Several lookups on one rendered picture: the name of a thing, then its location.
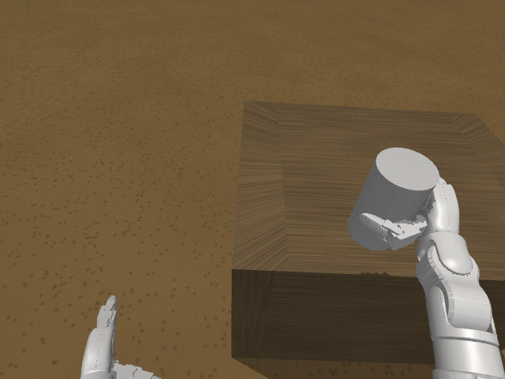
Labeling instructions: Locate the right robot arm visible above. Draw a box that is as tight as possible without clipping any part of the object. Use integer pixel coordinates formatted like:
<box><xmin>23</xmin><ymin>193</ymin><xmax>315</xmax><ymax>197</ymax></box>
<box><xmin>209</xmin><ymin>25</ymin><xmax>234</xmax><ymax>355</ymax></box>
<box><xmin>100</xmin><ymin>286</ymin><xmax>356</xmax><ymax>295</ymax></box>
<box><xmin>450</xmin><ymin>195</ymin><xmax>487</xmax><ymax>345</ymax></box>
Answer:
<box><xmin>416</xmin><ymin>231</ymin><xmax>505</xmax><ymax>379</ymax></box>

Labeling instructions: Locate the can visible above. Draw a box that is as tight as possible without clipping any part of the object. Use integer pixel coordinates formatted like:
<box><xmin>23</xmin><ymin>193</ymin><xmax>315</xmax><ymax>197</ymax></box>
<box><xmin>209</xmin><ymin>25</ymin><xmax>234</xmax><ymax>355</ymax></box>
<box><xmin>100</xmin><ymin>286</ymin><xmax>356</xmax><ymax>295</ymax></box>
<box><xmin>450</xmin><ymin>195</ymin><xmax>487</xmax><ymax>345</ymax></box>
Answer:
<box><xmin>347</xmin><ymin>148</ymin><xmax>440</xmax><ymax>251</ymax></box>

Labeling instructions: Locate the left robot hand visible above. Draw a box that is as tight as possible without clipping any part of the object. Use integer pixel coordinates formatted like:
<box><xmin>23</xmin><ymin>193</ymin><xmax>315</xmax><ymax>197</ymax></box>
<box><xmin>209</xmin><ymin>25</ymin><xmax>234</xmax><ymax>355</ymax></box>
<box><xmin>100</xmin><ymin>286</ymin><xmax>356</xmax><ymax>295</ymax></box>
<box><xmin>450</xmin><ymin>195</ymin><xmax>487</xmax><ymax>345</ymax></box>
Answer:
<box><xmin>80</xmin><ymin>295</ymin><xmax>162</xmax><ymax>379</ymax></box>

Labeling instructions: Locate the right robot hand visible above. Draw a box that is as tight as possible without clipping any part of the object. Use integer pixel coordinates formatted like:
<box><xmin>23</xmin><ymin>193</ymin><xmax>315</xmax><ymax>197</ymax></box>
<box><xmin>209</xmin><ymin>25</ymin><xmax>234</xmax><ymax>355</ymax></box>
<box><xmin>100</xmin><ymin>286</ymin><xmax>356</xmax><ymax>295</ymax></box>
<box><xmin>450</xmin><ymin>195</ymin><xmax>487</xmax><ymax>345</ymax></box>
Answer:
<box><xmin>359</xmin><ymin>177</ymin><xmax>459</xmax><ymax>250</ymax></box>

